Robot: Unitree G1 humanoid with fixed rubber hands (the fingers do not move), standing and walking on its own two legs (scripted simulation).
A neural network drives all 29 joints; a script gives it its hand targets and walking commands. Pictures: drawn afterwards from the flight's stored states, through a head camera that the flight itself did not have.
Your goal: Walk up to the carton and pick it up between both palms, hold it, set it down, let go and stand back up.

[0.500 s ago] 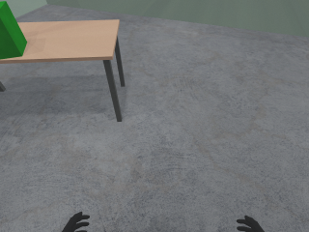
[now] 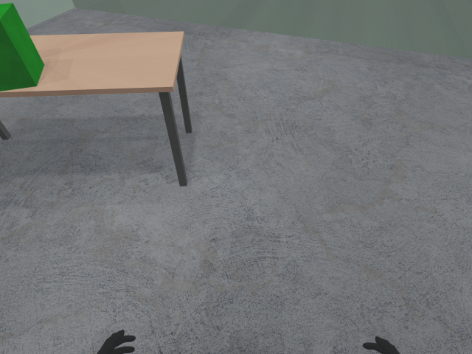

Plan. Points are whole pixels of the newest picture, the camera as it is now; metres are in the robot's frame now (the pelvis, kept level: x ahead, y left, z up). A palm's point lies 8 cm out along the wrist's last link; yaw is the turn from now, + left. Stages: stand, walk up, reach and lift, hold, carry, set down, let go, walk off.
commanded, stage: stand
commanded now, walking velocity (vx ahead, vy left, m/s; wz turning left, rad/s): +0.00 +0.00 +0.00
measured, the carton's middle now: out of the picture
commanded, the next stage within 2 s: walk up in 1.50 s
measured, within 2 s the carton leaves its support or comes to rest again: neither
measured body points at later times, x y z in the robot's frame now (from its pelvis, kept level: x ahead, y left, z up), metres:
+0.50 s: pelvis +0.00 +0.00 +0.00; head +0.00 +0.00 +0.45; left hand +0.13 +0.25 -0.10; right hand +0.13 -0.25 -0.10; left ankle +0.02 +0.13 -0.73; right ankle +0.02 -0.11 -0.73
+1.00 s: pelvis +0.00 +0.00 +0.00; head +0.01 +0.00 +0.45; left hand +0.13 +0.25 -0.10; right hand +0.12 -0.25 -0.10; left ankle +0.02 +0.13 -0.73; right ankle +0.02 -0.11 -0.73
